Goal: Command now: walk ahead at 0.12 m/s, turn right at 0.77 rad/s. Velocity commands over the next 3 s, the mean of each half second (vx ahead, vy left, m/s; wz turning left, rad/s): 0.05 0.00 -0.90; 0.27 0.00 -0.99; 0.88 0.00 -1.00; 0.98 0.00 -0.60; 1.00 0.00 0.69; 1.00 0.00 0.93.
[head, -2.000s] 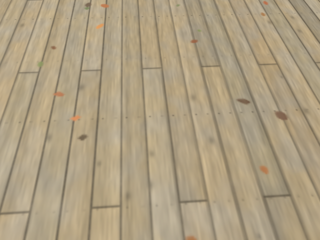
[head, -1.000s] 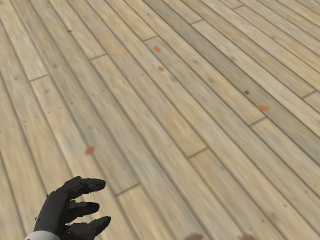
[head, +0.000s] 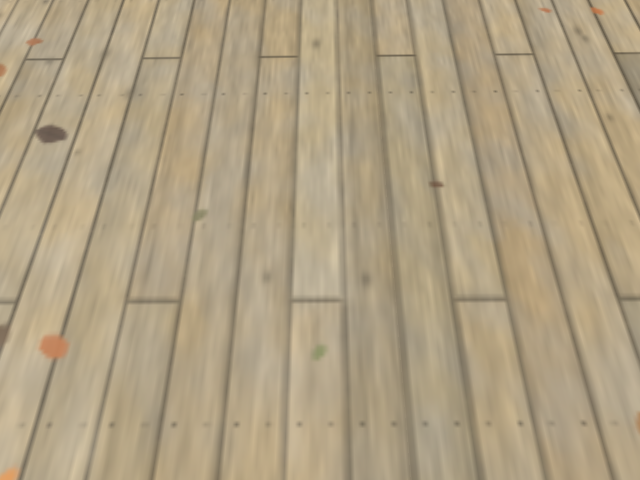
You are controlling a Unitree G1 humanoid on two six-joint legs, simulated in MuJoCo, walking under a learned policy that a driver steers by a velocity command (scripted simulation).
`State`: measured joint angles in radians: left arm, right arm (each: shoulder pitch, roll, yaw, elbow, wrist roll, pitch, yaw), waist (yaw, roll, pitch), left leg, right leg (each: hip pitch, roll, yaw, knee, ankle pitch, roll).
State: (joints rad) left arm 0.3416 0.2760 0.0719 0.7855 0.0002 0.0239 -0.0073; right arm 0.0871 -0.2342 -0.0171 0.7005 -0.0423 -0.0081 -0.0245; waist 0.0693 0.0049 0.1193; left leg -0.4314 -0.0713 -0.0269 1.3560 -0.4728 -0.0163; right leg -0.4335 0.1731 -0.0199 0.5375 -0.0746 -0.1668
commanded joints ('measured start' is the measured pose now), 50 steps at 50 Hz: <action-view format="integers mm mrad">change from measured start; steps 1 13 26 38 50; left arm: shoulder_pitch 0 9 -88 -96 -331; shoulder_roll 132 212 271 237 132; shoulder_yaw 37 75 72 42 12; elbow -86 -100 -116 -107 -162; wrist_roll -6 -4 20 23 29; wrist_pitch -5 32 27 47 21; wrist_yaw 9 16 1 -62 -104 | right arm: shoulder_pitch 94 -24 11 73 301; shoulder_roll -138 -170 -248 -258 -227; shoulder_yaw -32 -43 -46 -39 -70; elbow -55 -56 -30 -64 37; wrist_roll -12 12 44 14 15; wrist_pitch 36 44 3 27 -64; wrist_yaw -8 -12 -25 -13 11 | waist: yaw -82 15 -42 -92 -150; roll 49 -114 -132 169 88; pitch -150 -162 -153 -115 -23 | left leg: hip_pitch -110 -241 127 366 542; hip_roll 67 53 -41 280 401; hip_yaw -70 -140 -161 -181 -14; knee -142 -426 -812 -1191 -1264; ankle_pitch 79 211 158 -7 -58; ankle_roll -17 -47 -4 150 117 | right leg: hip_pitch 182 379 240 -234 -491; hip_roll -288 -188 -141 -122 -257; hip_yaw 514 630 816 107 57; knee -293 -293 -195 666 567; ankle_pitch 61 -223 6 -235 -82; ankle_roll -56 119 69 205 176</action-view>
